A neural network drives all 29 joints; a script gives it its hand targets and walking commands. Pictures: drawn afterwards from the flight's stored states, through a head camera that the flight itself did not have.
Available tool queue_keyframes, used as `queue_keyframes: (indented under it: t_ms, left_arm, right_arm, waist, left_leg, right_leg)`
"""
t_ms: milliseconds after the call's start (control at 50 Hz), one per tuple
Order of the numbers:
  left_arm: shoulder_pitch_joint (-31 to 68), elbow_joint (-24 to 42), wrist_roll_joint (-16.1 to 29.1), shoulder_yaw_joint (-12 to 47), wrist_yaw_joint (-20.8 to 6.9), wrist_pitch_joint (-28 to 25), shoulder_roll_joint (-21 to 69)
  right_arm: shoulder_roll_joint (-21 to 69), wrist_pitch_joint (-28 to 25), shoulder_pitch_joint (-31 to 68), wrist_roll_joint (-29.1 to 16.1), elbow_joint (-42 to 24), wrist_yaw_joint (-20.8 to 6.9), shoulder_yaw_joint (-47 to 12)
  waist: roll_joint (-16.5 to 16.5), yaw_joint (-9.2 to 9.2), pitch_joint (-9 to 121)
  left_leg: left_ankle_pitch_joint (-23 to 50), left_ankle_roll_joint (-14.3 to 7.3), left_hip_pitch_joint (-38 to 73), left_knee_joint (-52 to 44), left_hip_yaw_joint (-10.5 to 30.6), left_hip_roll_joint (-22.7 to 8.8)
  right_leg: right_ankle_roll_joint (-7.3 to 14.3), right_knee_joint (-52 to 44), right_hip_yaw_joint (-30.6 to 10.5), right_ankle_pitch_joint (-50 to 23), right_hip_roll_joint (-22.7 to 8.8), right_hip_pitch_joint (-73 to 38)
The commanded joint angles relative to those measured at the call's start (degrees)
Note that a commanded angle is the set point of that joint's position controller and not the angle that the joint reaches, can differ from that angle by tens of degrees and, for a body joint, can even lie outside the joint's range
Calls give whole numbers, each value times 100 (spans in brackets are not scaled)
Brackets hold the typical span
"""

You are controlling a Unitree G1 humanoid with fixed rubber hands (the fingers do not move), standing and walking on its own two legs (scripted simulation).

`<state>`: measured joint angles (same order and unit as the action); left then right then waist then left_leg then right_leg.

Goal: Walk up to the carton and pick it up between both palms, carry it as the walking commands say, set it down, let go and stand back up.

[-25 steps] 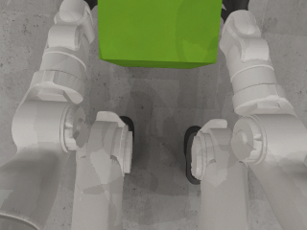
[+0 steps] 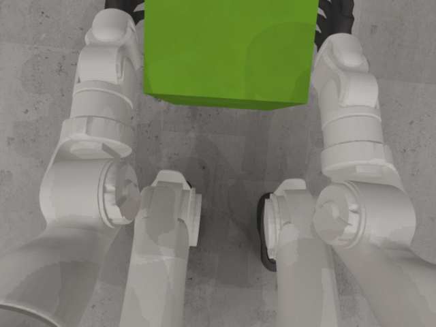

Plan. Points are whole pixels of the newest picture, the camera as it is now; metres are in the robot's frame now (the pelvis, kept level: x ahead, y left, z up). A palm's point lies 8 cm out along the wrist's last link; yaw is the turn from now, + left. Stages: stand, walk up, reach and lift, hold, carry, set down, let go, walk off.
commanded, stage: reach and lift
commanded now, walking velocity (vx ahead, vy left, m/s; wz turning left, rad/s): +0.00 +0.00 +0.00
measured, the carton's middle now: (227, 43) +0.54 +0.05 -0.19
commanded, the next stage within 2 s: none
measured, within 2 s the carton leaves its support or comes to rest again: neither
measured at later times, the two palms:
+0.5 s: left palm (106, 6) +0.52 +0.19 -0.05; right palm (357, 31) +0.52 -0.10 -0.05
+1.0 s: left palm out of the picture +0.50 +0.19 +0.02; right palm (404, 19) +0.51 -0.11 +0.03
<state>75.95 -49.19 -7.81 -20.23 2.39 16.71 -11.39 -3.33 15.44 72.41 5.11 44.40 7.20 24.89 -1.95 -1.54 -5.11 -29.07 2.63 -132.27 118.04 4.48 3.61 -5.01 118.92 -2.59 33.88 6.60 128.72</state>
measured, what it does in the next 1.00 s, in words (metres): rises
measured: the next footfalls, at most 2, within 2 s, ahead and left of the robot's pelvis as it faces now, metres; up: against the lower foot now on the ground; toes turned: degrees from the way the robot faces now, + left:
none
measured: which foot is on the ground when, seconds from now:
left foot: down 0.00-1.00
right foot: down 0.00-1.00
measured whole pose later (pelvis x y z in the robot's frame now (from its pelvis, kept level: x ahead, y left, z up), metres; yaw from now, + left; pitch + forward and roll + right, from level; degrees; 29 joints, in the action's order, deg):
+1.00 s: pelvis +0.01 +0.00 +0.10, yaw +1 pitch +45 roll -3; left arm 62.2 -41.2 -13.0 -25.3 1.0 20.2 -3.2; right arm 2.6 19.5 58.9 10.7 36.6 4.3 28.2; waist -0.9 -1.0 8.0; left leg -26.9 3.1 -116.7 99.2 6.2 5.7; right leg -4.7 99.8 -4.5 31.1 7.5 113.5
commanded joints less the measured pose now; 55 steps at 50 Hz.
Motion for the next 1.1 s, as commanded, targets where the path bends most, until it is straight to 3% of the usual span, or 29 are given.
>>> queue_keyframes:
  t_ms: [0,280,660,1080]
  left_arm:
    - [2876,167,470,2159,-1552,13,5837]
    - [2582,653,548,2533,-1450,92,6214]
    - [2200,309,218,2077,-1473,265,6514]
    - [1604,453,253,2327,-1422,318,6964]
  right_arm:
    - [5376,-33,3764,-477,-233,-1466,-2531]
    - [5634,42,3450,-520,-711,-1479,-2866]
    - [5937,260,2978,-187,-464,-1546,-2562]
    - [6281,333,2321,-176,-540,-1641,-2778]
  waist:
    - [403,-112,6684]
    - [421,-68,7569]
    - [333,-46,6987]
    - [399,22,7077]
  left_leg:
    - [1616,-165,4272,-1037,-960,320]
    - [2132,-98,4982,-1407,-902,404]
    - [1400,-136,5029,-2258,-908,494]
    - [1600,-84,5963,-3072,-807,565]
  right_leg:
    - [253,-1125,999,-1301,386,-2561]
    - [243,-1505,964,-1744,431,-3043]
    - [268,-2424,858,-1202,459,-3352]
    - [268,-3208,781,-1389,494,-4148]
